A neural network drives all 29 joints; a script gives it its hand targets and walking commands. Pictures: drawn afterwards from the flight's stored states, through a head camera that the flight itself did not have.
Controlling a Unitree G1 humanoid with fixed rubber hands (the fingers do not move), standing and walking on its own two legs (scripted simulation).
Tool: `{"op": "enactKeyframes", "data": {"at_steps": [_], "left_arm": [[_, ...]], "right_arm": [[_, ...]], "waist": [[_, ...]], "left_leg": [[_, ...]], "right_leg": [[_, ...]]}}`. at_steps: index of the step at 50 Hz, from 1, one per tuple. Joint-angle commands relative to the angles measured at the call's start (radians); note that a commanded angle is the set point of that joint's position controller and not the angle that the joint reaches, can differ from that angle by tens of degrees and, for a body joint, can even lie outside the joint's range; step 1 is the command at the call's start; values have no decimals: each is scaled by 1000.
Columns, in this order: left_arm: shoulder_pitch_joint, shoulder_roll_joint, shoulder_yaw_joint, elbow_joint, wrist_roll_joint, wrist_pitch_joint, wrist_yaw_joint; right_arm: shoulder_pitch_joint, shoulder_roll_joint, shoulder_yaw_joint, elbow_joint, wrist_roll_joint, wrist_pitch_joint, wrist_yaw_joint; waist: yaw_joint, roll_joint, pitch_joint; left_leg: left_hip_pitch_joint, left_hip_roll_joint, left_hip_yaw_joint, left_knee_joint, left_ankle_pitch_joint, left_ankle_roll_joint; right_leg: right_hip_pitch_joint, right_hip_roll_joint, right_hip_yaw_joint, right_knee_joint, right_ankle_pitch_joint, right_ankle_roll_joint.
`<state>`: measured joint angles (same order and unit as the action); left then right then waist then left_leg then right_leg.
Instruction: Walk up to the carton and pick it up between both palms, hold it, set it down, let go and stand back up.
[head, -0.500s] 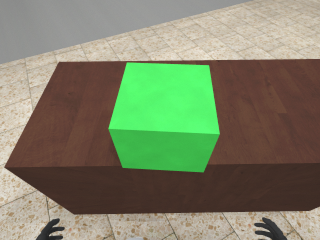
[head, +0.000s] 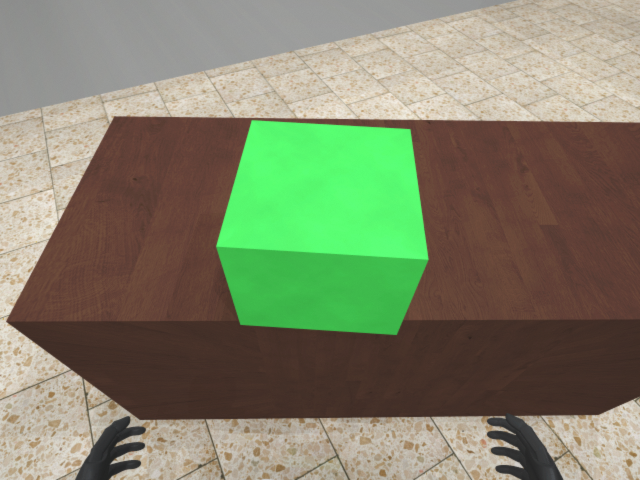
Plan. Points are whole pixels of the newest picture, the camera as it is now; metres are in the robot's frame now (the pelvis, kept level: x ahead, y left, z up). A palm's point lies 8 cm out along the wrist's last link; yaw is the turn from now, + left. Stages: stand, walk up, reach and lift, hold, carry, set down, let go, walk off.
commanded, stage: reach and lift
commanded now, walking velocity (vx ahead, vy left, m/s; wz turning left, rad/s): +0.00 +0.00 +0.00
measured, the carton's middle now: (324, 228) +0.50 +0.01 -0.02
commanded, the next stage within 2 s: none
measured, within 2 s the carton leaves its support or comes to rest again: neither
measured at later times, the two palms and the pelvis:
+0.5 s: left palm (95, 440) +0.18 +0.28 -0.03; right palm (537, 457) +0.16 -0.23 -0.03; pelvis -0.01 -0.02 +0.00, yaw +0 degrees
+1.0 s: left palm (88, 406) +0.21 +0.28 +0.00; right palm (500, 400) +0.22 -0.20 -0.02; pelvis +0.05 +0.00 +0.01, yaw +0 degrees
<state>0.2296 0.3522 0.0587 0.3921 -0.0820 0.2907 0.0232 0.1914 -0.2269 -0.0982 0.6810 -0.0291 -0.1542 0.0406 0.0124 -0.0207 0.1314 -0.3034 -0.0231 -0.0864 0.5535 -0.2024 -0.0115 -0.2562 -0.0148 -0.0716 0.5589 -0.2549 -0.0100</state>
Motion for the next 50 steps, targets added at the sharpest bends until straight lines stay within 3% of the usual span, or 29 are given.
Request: {"op": "enactKeyframes", "data": {"at_steps": [1,3,4,5,6,7,9,10,12,13,14,15,17,20,21,23,26,27,28,29,30,31,33,37,40,44,47,49,50], "left_arm": [[-170,200,40,-246,-18,-122,31],[-175,186,25,-214,-9,-124,23],[-187,199,50,-201,-8,-134,17],[-168,198,39,-183,-10,-138,13],[-169,198,51,-173,-21,-145,2],[-199,194,43,-168,-23,-153,-6],[-181,232,82,-113,-48,-161,-30],[-194,231,71,-97,-51,-163,-34],[-196,236,74,-88,-70,-172,-47],[-188,243,98,-68,-79,-170,-52],[-206,256,95,-83,-75,-173,-60],[-214,257,99,-94,-85,-166,-65],[-259,282,117,-141,-107,-182,-67],[-263,317,146,-207,-126,-201,-73],[-266,313,141,-225,-131,-213,-69],[-257,324,134,-252,-156,-250,-67],[-233,309,109,-260,-180,-297,-62],[-236,294,96,-239,-184,-307,-63],[-239,295,81,-260,-185,-327,-59],[-212,290,67,-268,-202,-345,-52],[-186,278,48,-256,-227,-374,-52],[-164,277,31,-260,-243,-393,-47],[-135,269,10,-236,-244,-434,-49],[-25,285,1,-241,-254,-508,-77],[27,297,16,-259,-249,-589,-97],[50,303,-10,-297,-265,-668,-108],[60,290,-37,-312,-281,-718,-102],[50,297,-58,-331,-304,-744,-98],[58,284,-66,-343,-296,-760,-93]], "right_arm": [[-45,-99,-90,-258,19,-24,-26],[-53,-108,-94,-255,27,-11,-35],[-61,-88,-65,-268,31,-4,-45],[-69,-98,-77,-293,30,-4,-54],[-77,-92,-74,-330,32,-1,-58],[-76,-80,-66,-330,36,6,-68],[-64,-38,-27,-401,31,24,-91],[-75,-37,-14,-403,36,34,-93],[-47,-10,5,-429,47,47,-100],[-42,1,24,-434,64,59,-105],[-39,-4,37,-443,67,68,-110],[-34,15,41,-446,72,81,-115],[-41,21,55,-515,86,87,-124],[1,53,75,-580,119,98,-144],[-1,57,67,-577,130,94,-146],[-12,45,61,-602,134,84,-146],[-11,44,53,-607,154,59,-139],[0,46,53,-591,152,54,-137],[5,44,49,-574,164,45,-133],[1,43,23,-549,169,37,-128],[-25,37,9,-563,171,20,-124],[-21,27,-3,-546,183,-3,-116],[-1,23,11,-525,191,-37,-115],[74,19,37,-508,232,-103,-127],[140,46,82,-507,257,-179,-134],[149,44,95,-490,282,-255,-136],[137,10,83,-463,296,-305,-119],[126,0,80,-470,298,-333,-120],[141,4,103,-460,309,-342,-116]], "waist": [[-46,109,-247],[-55,154,-254],[-33,175,-252],[-50,183,-253],[-35,145,-270],[-41,148,-224],[-17,62,-213],[-12,72,-188],[-7,37,-197],[17,27,-188],[7,8,-181],[24,6,-166],[27,-81,-191],[28,-92,-187],[39,-38,-191],[37,-40,-222],[39,44,-226],[24,28,-218],[22,63,-233],[34,128,-229],[39,147,-243],[35,169,-261],[37,165,-270],[32,148,-319],[46,109,-370],[44,132,-375],[48,150,-373],[33,105,-364],[38,137,-362]], "left_leg": [[-167,84,162,-280,-280,57],[-251,105,143,-303,-340,70],[-314,101,156,-299,-336,84],[-350,109,149,-314,-386,94],[-348,105,161,-305,-333,96],[-367,103,168,-312,-341,102],[-327,64,192,-286,-305,108],[-299,62,187,-284,-310,101],[-214,48,179,-251,-272,85],[-170,33,190,-238,-232,81],[-124,23,181,-212,-233,69],[-63,11,181,-205,-209,53],[65,-30,172,-136,-154,40],[193,-58,165,-72,-65,26],[197,-52,156,-86,-80,22],[152,-32,159,-102,-69,18],[106,-16,142,-140,-118,7],[121,-16,136,-133,-137,13],[124,2,108,-146,-154,10],[66,29,111,-202,-170,4],[10,47,109,-237,-169,4],[13,56,93,-241,-141,-7],[21,47,93,-217,-82,-25],[185,17,100,-141,252,-65],[200,4,89,-100,397,-66],[199,0,71,-80,444,-82],[240,12,64,-70,487,-99],[202,10,63,-72,451,-86],[231,8,67,-74,464,-91]], "right_leg": [[392,64,41,-71,-37,25],[478,87,36,-38,2,29],[519,84,50,-24,-2,31],[567,101,34,-3,8,38],[582,97,44,-12,10,36],[587,101,48,-17,-11,41],[542,77,76,-68,-105,37],[497,70,76,-77,-133,37],[429,38,91,-112,-168,18],[388,22,110,-142,-206,8],[330,1,120,-162,-249,1],[278,-18,130,-191,-280,-9],[129,-75,164,-256,-378,-33],[-7,-117,200,-308,-421,-52],[-2,-115,192,-303,-402,-58],[45,-101,187,-280,-334,-41],[93,-76,162,-242,-258,-36],[64,-74,160,-245,-273,-36],[74,-61,141,-224,-212,-44],[147,-25,102,-193,-128,-24],[216,-1,95,-170,-75,-3],[222,8,86,-163,-24,-6],[238,7,96,-169,7,-7],[242,8,100,-208,161,-14],[291,7,113,-198,304,0],[291,10,115,-191,346,-1],[240,29,99,-198,303,-13],[237,28,96,-193,324,-3],[232,27,102,-195,322,-7]]}}
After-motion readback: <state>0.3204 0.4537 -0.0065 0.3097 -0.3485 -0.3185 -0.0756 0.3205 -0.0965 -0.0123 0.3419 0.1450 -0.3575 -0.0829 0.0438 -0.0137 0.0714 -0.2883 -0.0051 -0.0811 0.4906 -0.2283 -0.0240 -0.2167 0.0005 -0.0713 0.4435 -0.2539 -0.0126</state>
